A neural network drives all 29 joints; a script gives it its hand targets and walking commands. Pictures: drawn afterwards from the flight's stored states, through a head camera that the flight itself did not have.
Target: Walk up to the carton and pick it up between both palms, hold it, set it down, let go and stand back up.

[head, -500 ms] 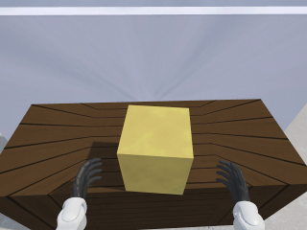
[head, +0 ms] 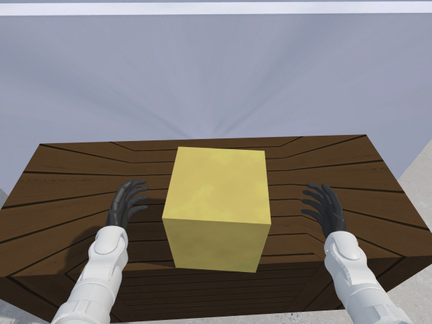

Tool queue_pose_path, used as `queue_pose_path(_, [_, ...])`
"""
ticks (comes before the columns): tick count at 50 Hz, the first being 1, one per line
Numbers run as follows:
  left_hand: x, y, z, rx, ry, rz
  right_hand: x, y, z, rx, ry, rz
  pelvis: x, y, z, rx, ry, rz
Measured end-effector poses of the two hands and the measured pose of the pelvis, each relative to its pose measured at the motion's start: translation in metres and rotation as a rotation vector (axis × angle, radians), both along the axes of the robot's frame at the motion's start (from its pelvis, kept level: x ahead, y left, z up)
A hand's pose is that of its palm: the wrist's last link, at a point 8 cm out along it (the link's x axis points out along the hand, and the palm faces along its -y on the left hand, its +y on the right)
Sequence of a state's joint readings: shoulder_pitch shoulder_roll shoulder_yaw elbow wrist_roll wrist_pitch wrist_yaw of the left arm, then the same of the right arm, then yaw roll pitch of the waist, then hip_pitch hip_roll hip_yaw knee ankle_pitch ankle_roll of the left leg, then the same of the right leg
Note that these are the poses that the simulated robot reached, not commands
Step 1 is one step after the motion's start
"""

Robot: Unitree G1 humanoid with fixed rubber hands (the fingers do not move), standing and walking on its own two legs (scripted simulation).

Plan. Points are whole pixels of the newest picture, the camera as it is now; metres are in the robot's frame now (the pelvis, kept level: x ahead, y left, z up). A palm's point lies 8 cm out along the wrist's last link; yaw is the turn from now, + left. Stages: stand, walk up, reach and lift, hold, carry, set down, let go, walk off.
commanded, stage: reach and lift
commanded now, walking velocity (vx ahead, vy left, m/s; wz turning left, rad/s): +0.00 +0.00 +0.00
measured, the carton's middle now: (218, 211) +0.42 +0.01 -0.09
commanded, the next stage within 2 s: none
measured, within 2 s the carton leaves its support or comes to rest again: neither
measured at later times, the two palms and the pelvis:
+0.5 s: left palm (126, 176) +0.40 +0.20 +0.07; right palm (328, 180) +0.39 -0.20 +0.07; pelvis -0.01 +0.00 -0.01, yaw +0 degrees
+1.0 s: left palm (138, 214) +0.39 +0.20 -0.05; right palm (307, 215) +0.38 -0.19 -0.04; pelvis -0.03 +0.00 -0.04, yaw +1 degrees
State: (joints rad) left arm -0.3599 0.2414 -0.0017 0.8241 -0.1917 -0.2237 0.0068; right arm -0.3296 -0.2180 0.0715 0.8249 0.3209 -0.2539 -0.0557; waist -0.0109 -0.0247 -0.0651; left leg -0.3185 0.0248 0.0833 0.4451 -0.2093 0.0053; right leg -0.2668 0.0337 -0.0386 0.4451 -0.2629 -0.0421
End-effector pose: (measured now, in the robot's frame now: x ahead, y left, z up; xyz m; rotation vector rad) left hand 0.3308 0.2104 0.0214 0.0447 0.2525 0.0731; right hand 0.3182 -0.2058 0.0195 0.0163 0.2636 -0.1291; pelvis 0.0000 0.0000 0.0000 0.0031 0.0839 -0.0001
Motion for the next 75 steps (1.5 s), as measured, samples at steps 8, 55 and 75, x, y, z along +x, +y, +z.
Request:
queue_pose_path(8, [0.026, -0.003, 0.017, -0.008, 0.004, 0.003, 0.022, 0.000, 0.015, -0.006, 0.001, 0.004, -0.005, 0.001, 0.000, -0.002, 0.036, -0.003])
queue_pose_path(55, [0.070, -0.024, -0.068, 0.016, 0.042, 0.015, 0.065, 0.017, -0.069, -0.027, 0.048, -0.023, -0.035, 0.002, -0.053, -0.026, 0.426, 0.019])
queue_pose_path(75, [0.060, -0.019, -0.096, 0.012, 0.039, 0.045, 0.079, 0.025, -0.087, -0.027, 0.009, -0.001, -0.036, -0.001, -0.072, -0.021, 0.448, 0.014])
